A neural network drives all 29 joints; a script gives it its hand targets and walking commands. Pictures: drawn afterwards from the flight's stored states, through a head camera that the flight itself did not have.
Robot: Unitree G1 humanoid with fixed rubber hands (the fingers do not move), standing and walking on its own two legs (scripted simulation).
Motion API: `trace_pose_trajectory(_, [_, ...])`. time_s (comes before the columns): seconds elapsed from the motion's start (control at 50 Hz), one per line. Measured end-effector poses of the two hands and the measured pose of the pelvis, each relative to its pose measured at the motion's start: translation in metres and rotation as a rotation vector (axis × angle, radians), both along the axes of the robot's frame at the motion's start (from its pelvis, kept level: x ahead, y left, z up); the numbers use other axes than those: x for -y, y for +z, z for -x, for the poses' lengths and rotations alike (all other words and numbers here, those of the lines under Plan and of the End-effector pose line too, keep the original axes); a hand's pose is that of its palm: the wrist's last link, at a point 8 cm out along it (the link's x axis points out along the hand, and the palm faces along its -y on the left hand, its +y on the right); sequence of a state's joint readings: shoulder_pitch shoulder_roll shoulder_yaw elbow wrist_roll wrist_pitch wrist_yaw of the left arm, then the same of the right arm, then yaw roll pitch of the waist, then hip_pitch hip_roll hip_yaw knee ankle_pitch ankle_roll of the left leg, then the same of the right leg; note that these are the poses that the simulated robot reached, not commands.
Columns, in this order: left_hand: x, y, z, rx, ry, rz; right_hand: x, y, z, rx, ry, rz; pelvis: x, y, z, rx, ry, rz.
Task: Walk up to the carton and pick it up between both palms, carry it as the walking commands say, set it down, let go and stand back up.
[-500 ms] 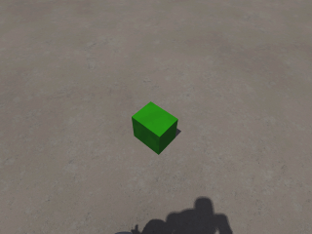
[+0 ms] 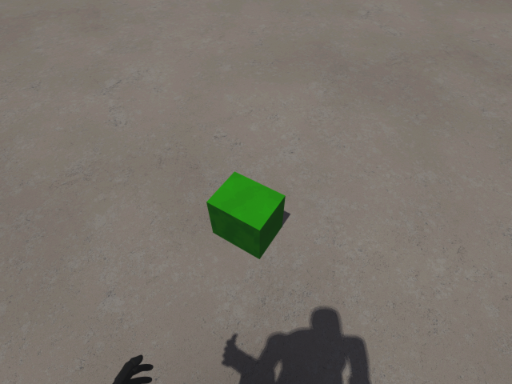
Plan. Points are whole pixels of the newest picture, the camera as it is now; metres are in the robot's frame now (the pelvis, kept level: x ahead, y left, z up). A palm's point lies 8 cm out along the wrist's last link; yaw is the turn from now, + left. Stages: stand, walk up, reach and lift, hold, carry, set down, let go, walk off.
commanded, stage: walk up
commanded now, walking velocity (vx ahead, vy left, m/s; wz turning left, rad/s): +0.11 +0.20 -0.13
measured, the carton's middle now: (247, 215) +0.85 +0.06 -0.65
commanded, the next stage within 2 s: none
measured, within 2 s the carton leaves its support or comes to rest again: neither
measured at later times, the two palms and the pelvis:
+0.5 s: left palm out of the picture +0.11 +0.45 -0.13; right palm out of the picture +0.11 -0.09 -0.10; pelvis +0.06 +0.17 +0.01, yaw -12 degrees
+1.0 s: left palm out of the picture +0.25 +0.54 -0.12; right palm out of the picture +0.14 +0.05 -0.12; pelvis +0.19 +0.28 +0.02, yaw -21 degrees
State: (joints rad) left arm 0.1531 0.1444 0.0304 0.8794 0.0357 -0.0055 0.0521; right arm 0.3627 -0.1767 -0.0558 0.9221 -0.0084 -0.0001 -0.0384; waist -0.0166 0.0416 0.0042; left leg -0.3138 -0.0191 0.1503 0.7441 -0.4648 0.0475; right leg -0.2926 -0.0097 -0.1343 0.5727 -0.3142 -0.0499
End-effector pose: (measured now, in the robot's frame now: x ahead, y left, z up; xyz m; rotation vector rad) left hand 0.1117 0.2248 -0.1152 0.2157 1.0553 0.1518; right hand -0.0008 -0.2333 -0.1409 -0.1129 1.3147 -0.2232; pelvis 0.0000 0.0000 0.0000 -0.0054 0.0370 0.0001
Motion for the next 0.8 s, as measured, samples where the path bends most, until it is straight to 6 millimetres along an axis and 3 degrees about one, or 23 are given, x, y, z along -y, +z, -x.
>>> trace_pose_trajectory(0.06, [-0.017,0.004,0.019,-0.053,0.04,-0.017,-0.006,0.007,-0.021,0.024,0.013,-0.008,-0.009,0.007,-0.004,0.004,0.009,-0.006])
trace_pose_trajectory(0.2, [-0.071,0.005,0.081,-0.243,0.099,-0.049,-0.026,0.026,-0.092,0.139,0.083,0.023,-0.045,0.016,-0.014,-0.007,-0.033,-0.025])
trace_pose_trajectory(0.3, [-0.131,0.004,0.118,-0.38,0.141,-0.075,-0.063,0.038,-0.141,0.215,0.114,0.038,-0.089,0.013,-0.026,-0.025,-0.087,-0.023])
trace_pose_trajectory(0.36, [-0.176,-0.006,0.118,-0.432,0.135,-0.089,-0.091,0.039,-0.16,0.257,0.11,0.067,-0.121,0.003,-0.039,-0.028,-0.123,-0.005])
trace_pose_trajectory(0.42, [-0.208,-0.013,0.086,-0.427,0.073,-0.095,-0.116,0.04,-0.147,0.229,0.065,0.087,-0.146,0.003,-0.048,-0.016,-0.164,0.003])
trace_pose_trajectory(0.5, [-0.227,-0.012,0.005,-0.328,-0.041,-0.081,-0.146,0.044,-0.11,0.156,-0.043,0.099,-0.17,0.012,-0.064,-0.007,-0.216,0.016])
trace_pose_trajectory(0.58, [-0.226,-0.012,-0.071,-0.235,-0.146,-0.062,-0.178,0.036,-0.074,0.084,-0.156,0.086,-0.191,0.013,-0.082,0.004,-0.259,0.011])
trace_pose_trajectory(0.66, [-0.208,-0.013,-0.136,-0.145,-0.236,-0.034,-0.218,0.017,-0.041,-0.009,-0.248,0.032,-0.211,0.006,-0.097,0.013,-0.295,-0.003])
trace_pose_trajectory(0.74, [-0.192,-0.017,-0.177,-0.079,-0.302,-0.023,-0.26,-0.01,-0.017,-0.101,-0.317,-0.044,-0.228,-0.008,-0.115,0.014,-0.331,-0.02])
trace_pose_trajectory(0.8, [-0.212,-0.018,-0.174,-0.106,-0.277,-0.048,-0.279,-0.016,-0.02,-0.131,-0.319,-0.077,-0.239,-0.01,-0.126,0.015,-0.344,-0.003])
